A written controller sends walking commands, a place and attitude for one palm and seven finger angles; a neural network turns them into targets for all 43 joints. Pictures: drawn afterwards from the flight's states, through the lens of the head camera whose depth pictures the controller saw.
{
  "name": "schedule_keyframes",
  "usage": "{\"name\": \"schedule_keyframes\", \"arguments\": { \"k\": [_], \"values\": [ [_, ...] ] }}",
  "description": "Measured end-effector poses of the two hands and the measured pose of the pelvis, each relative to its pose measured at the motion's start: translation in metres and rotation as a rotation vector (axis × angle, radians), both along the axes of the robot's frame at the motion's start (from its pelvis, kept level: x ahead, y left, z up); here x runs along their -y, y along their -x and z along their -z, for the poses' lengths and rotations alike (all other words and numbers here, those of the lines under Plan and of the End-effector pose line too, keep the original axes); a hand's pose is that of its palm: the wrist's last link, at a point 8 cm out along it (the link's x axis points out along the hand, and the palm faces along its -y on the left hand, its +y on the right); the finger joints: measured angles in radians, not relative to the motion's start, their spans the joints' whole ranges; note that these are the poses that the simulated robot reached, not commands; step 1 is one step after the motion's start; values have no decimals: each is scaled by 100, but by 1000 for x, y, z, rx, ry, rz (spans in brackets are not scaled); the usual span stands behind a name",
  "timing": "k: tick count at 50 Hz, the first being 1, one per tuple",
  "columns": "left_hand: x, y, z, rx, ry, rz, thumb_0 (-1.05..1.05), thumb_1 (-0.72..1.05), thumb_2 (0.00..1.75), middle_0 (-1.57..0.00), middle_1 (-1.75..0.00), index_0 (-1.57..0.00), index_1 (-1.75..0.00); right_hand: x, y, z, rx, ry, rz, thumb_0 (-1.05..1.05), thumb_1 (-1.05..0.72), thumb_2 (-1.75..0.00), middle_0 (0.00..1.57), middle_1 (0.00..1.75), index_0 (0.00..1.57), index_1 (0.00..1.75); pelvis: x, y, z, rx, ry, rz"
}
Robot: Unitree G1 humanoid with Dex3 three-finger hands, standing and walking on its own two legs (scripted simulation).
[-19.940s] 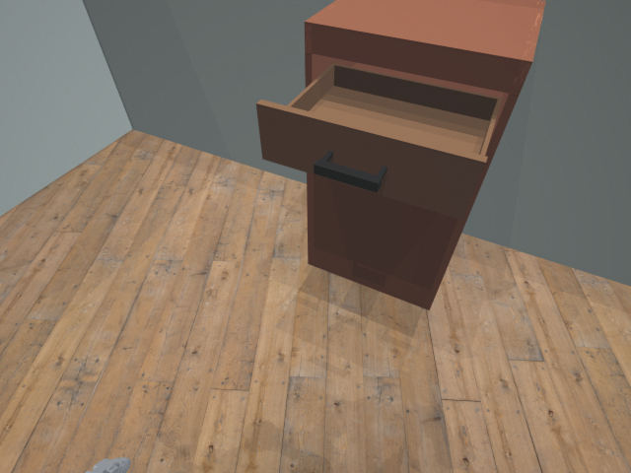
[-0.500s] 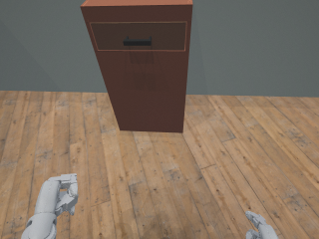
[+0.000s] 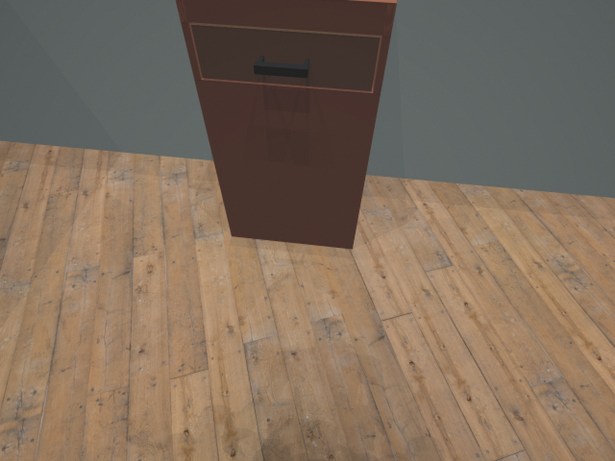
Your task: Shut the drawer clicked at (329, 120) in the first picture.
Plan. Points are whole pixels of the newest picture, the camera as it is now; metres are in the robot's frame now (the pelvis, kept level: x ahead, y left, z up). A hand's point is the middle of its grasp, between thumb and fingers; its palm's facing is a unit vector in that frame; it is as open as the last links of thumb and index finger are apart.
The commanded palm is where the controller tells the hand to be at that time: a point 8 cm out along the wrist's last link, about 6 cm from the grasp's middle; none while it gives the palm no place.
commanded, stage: let the arm hang, fingers relaxed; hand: left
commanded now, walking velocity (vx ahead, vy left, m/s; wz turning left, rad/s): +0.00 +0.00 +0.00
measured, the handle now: (282, 65) +0.98 +0.12 +0.01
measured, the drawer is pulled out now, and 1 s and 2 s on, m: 0.00 0.00 0.00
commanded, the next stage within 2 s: look to check the result in 0.48 s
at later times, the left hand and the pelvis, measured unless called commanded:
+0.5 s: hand out of the picture +0.08 +0.23 -0.16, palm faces -0.02 -0.95 -0.30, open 7.4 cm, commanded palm none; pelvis +0.02 +0.00 +0.01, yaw -1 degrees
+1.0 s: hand out of the picture +0.13 +0.23 -0.15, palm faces -0.04 -0.94 -0.33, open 7.4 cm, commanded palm none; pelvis +0.04 -0.01 +0.01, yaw -1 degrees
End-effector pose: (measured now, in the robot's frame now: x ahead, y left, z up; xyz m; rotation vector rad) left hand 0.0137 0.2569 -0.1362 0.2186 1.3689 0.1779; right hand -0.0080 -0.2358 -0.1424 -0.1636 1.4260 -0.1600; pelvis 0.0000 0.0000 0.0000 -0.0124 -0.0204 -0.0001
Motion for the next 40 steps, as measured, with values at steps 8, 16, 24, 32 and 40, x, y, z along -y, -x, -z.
{"name": "schedule_keyframes", "arguments": {
  "k": [8,16,24,32,40],
  "values": [
    [-9,-8,-2,4,-9,-2,1,90,90,-28,-39,-28,-38,6,-30,-3,71,26,-8,1,-91,-90,20,30,20,30,-6,-5,-2,9,-5,7],
    [-13,-35,-6,57,-18,20,0,90,90,-22,-32,-22,-31,19,-65,-10,145,55,-29,1,-91,-90,20,30,20,30,-6,-11,-4,9,-9,9],
    [-20,-62,-12,94,-37,43,0,90,90,-21,-30,-21,-30,35,-83,-16,164,85,-41,1,-91,-90,20,30,20,30,-3,-18,-5,6,-10,10],
    [-24,-83,-18,111,-59,63,0,90,90,-21,-30,-21,-30,48,-91,-20,152,104,-43,1,-91,-90,20,30,20,30,1,-26,-7,2,-11,11],
    [-24,-99,-22,121,-70,76,0,90,90,-21,-30,-21,-30,55,-97,-20,142,108,-43,1,-90,-90,20,30,20,30,5,-34,-8,-1,-12,13]
  ]
}}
